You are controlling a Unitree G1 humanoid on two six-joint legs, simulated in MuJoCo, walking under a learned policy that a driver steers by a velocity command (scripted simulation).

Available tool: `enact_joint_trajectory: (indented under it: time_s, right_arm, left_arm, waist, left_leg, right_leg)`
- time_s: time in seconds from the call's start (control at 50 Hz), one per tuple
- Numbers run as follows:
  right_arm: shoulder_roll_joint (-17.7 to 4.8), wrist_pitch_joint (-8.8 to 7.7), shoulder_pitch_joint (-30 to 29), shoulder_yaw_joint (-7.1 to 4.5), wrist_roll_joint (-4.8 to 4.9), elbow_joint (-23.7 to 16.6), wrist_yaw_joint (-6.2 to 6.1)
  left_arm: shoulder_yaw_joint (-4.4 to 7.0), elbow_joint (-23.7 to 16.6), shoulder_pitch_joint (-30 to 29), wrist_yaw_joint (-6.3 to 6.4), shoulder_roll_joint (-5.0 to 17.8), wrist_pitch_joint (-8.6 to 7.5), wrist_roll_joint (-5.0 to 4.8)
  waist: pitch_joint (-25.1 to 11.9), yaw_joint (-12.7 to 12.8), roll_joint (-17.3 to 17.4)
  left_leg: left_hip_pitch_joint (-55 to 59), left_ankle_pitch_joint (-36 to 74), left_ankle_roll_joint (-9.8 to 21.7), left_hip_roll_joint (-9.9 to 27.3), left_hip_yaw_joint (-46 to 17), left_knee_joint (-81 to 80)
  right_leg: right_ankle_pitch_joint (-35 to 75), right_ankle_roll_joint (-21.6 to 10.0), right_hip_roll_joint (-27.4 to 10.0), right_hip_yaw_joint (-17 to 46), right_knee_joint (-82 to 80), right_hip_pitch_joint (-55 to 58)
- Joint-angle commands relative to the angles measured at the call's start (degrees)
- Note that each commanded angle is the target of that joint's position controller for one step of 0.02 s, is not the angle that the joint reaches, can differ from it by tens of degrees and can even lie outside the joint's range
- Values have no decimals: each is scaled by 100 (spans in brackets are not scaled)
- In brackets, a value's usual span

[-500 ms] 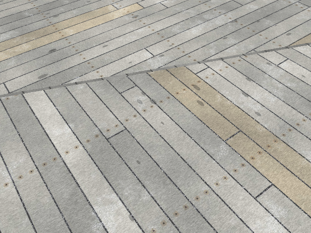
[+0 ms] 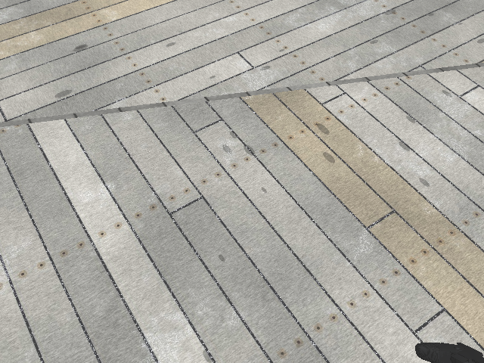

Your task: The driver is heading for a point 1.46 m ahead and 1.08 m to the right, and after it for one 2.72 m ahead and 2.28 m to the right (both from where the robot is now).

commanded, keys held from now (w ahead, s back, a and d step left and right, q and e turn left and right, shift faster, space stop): e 0.74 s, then w+e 0.26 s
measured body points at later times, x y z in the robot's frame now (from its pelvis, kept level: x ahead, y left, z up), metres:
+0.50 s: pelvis +0.02 -0.04 +0.01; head +0.06 -0.09 +0.46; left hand +0.24 +0.19 -0.07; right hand +0.10 -0.36 -0.11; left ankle +0.09 +0.12 -0.67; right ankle +0.03 -0.13 -0.73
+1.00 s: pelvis +0.07 -0.04 +0.01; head +0.09 -0.04 +0.46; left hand +0.36 +0.11 -0.08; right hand -0.02 -0.32 -0.09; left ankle +0.10 +0.10 -0.73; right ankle +0.01 -0.18 -0.67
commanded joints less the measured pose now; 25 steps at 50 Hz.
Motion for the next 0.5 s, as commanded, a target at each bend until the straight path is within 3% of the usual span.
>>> enact_joint_trajectory:
  time_s: [0.02, 0.08, 0.14, 0.2, 0.22, 0.24, 0.26, 0.28, 0.3, 0.32, 0.34, 0.36, 0.4, 0.5]
  right_arm:
    - [-866, -25, -62, -290, -60, -140, -43]
    - [-945, -66, -236, -325, -5, -44, -91]
    - [-1109, -20, -210, -371, 78, 77, -124]
    - [-1165, 72, -230, -383, 215, 206, -123]
    - [-1003, 110, -50, -350, 224, 312, -122]
    - [-719, 159, 242, -288, 105, 375, -101]
    - [-702, 166, 17, -253, -47, 102, -130]
    - [-924, 145, -387, -325, 2, 6, -168]
    - [-1017, 153, -345, -370, 108, 35, -184]
    - [-1051, 171, -160, -414, 93, 175, -218]
    - [-1090, 192, -101, -437, 38, 266, -254]
    - [-1042, 203, -41, -430, -4, 299, -250]
    - [-954, 160, 116, -414, 59, 340, -207]
    - [-759, 95, -183, -304, 93, 280, -142]
  left_arm:
    - [129, -387, 512, 112, 315, 225, 49]
    - [108, -644, 169, 32, 269, 258, 88]
    - [138, -857, -63, -102, 420, 277, 90]
    - [211, -882, 107, -199, 479, 291, 110]
    - [270, -854, 208, -186, 588, 285, 155]
    - [397, -958, 225, -103, 1089, 260, 178]
    - [439, -1277, 24, -60, 1608, 216, 223]
    - [415, -1275, 207, -121, 1509, 84, 384]
    - [371, -1289, 1, -143, 1358, -29, 362]
    - [340, -1336, -353, -119, 1193, -64, 230]
    - [276, -1403, -594, -82, 1017, -53, 138]
    - [227, -1470, -691, -37, 926, -30, 123]
    - [206, -1551, -653, 16, 892, -6, 155]
    - [293, -1621, -444, 85, 1032, 81, 95]
  waist:
    - [-764, 13, 1101]
    - [-765, -18, 1041]
    - [-847, -69, 1020]
    - [-797, 75, 801]
    - [-675, 58, 499]
    - [-424, -111, -884]
    - [-187, -170, -1977]
    - [-547, 174, -1443]
    - [-477, 5, -1104]
    - [-472, -190, -713]
    - [-522, -261, -631]
    - [-620, -319, -586]
    - [-816, -373, -560]
    - [-841, -159, -611]
  left_leg:
    - [594, 1251, 1354, 1464, -825, -1193]
    - [457, 1068, 1304, 1532, -482, -1232]
    - [656, 889, 1224, 1713, -427, -1125]
    - [635, 144, 823, 1598, -172, -577]
    - [392, -463, 493, 1362, 56, -68]
    - [-363, -1443, -75, 716, 702, 1400]
    - [-1736, -3084, -462, -162, 509, 2884]
    - [-1797, -3129, -346, -197, -372, 3789]
    - [-1859, -2599, -226, -79, -587, 4009]
    - [-1871, -2041, -187, 27, -654, 3931]
    - [-1781, -1711, -210, 64, -671, 3841]
    - [-1560, -1455, -248, 18, -651, 3946]
    - [-1300, -1189, -343, -104, -632, 3767]
    - [-1052, -1077, -499, -229, -735, 2213]
  right_leg:
    - [514, 88, -188, -81, 18, -108]
    - [1139, -102, -289, -111, -931, 266]
    - [1399, -286, -269, -202, -1570, 577]
    - [1905, -599, 7, -524, -2712, 1249]
    - [2163, -774, 110, -424, -3162, 1551]
    - [3314, -1169, -752, 982, -4130, 1851]
    - [4225, -2173, -1954, 2845, -4564, 1958]
    - [3663, -2532, -1985, 3047, -4787, 1714]
    - [3215, -2232, -1664, 2608, -4739, 1704]
    - [2920, -1857, -1371, 2208, -4623, 1717]
    - [3016, -1655, -1223, 1977, -4549, 1677]
    - [3209, -1614, -1104, 1826, -4554, 1571]
    - [3780, -1670, -954, 1624, -4427, 1668]
    - [3302, -1691, -852, 1931, -4294, 2005]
